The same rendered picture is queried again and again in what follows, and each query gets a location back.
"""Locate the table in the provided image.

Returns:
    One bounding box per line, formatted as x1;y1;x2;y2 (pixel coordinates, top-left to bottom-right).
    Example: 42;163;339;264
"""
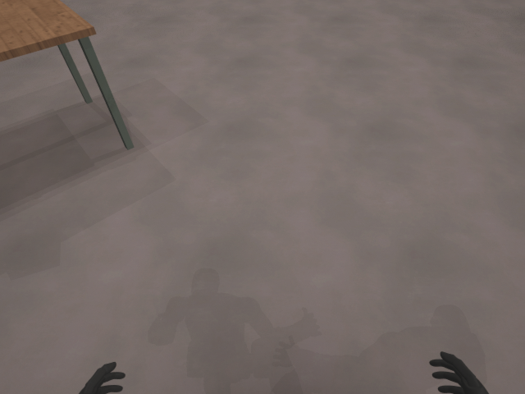
0;0;134;150

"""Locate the robot left hand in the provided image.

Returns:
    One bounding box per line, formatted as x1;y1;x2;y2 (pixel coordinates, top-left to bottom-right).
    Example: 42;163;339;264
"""
79;362;125;394

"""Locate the robot right hand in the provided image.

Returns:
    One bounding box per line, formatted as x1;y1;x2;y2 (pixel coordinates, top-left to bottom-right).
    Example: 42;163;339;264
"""
429;351;489;394

